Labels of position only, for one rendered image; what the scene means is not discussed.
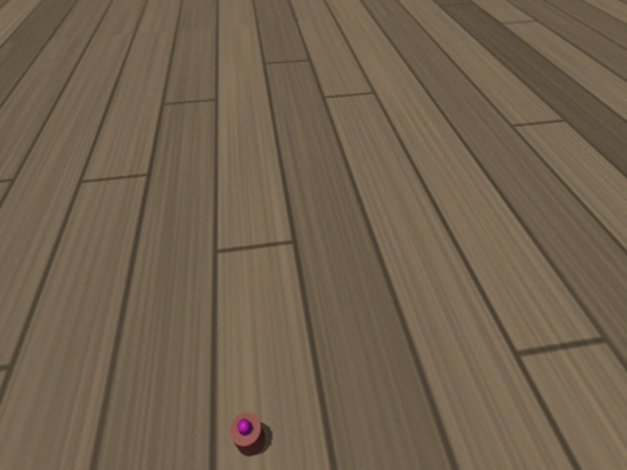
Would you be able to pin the bottle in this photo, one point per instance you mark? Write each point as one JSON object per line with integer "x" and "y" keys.
{"x": 247, "y": 433}

